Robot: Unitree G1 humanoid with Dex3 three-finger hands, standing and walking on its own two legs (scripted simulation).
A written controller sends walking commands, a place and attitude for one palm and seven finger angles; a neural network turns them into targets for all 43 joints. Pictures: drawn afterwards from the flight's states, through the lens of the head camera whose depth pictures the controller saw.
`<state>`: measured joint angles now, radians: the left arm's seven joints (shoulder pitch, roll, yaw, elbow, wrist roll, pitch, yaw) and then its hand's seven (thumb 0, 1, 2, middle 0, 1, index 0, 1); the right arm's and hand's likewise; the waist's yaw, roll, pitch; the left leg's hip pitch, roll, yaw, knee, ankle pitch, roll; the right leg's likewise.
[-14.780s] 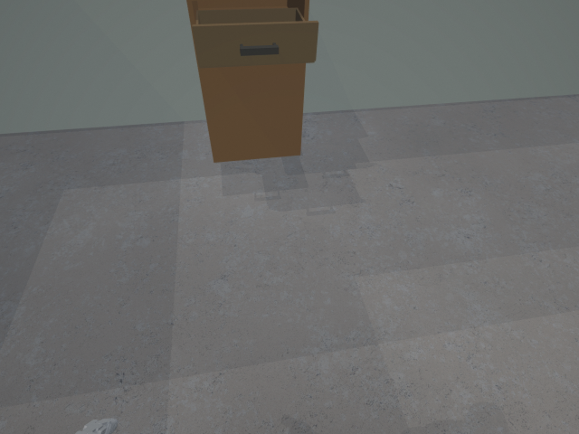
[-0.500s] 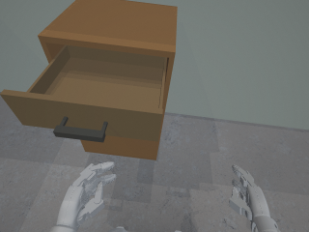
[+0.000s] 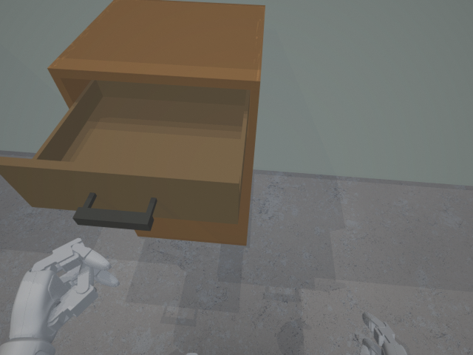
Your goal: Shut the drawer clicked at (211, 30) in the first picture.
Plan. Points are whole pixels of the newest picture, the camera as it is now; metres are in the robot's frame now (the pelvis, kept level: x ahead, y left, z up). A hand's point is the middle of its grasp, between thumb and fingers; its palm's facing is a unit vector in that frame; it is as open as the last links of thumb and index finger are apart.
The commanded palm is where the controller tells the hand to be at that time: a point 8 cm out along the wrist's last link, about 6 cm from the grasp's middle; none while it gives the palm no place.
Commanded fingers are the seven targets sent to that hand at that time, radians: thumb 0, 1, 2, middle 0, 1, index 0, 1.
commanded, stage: raise the hand and make a fist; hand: left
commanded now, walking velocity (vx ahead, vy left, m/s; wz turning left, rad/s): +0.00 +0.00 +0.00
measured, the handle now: (118, 209) +0.37 +0.24 +0.01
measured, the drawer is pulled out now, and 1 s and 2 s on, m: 0.28 0.28 0.28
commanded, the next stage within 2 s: bring the fist close to the handle in 0.96 s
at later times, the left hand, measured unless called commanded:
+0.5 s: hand (76, 293) +0.19 +0.22 +0.09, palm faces -0.06 -1.00 -0.04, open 3.2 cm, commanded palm +0.16 +0.28 +0.11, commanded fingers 0.00 0.90 0.90 -1.40 -1.60 -1.40 -1.60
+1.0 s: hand (78, 285) +0.20 +0.21 +0.12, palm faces +0.01 -1.00 -0.09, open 3.3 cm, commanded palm +0.16 +0.27 +0.11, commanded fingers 0.00 0.90 0.90 -1.40 -1.60 -1.40 -1.60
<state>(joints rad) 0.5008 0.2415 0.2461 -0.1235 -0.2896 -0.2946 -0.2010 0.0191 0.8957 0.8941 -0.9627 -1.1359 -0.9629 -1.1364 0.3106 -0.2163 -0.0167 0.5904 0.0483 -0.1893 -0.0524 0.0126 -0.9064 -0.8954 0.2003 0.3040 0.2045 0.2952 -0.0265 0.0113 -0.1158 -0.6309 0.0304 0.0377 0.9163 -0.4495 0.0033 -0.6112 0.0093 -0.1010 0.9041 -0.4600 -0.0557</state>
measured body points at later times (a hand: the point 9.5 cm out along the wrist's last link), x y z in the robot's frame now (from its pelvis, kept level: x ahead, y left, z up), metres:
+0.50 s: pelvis +0.01 +0.04 +0.02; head +0.01 +0.04 +0.47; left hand +0.19 +0.27 +0.10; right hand +0.22 -0.17 -0.03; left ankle +0.00 +0.12 -0.69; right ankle +0.00 -0.08 -0.69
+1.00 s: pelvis +0.00 +0.03 +0.02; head +0.01 +0.02 +0.47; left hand +0.19 +0.26 +0.12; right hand +0.18 -0.20 -0.04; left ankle +0.00 +0.12 -0.69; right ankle +0.00 -0.08 -0.69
